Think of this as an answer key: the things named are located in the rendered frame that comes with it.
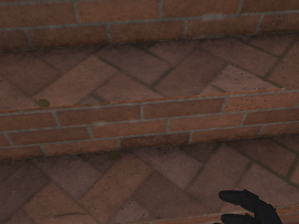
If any robot right hand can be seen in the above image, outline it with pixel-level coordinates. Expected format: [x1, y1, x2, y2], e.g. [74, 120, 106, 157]
[213, 189, 282, 224]

